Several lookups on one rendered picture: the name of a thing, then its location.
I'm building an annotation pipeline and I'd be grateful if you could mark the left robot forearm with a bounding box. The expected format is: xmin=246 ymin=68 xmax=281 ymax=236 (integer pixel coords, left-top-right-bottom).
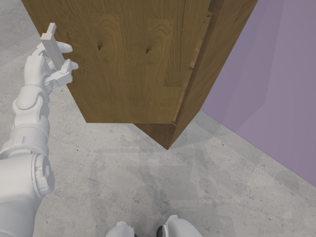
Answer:
xmin=0 ymin=85 xmax=50 ymax=160

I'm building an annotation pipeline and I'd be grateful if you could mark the robot thigh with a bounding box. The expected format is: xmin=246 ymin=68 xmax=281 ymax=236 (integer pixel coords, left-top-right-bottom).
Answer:
xmin=106 ymin=225 xmax=135 ymax=237
xmin=162 ymin=219 xmax=203 ymax=237

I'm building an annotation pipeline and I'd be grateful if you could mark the handle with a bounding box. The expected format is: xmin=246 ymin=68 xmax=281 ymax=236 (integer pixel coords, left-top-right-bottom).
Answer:
xmin=40 ymin=23 xmax=73 ymax=83

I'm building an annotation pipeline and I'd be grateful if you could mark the left robot upper arm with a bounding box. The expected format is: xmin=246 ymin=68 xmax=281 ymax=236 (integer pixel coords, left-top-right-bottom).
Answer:
xmin=0 ymin=153 xmax=55 ymax=237

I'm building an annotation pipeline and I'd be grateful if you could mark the left robot hand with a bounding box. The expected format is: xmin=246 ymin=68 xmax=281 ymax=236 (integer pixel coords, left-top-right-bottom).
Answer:
xmin=24 ymin=41 xmax=79 ymax=96

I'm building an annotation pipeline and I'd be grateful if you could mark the cupboard door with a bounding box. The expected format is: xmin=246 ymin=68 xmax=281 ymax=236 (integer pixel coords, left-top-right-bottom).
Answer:
xmin=21 ymin=0 xmax=211 ymax=124

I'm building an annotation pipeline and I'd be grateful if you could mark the robot right thigh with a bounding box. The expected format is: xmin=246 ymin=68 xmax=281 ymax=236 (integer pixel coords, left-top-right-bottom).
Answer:
xmin=162 ymin=219 xmax=203 ymax=237

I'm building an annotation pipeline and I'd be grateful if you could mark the robot left thigh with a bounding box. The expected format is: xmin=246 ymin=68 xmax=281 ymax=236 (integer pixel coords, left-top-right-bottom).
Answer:
xmin=106 ymin=225 xmax=135 ymax=237

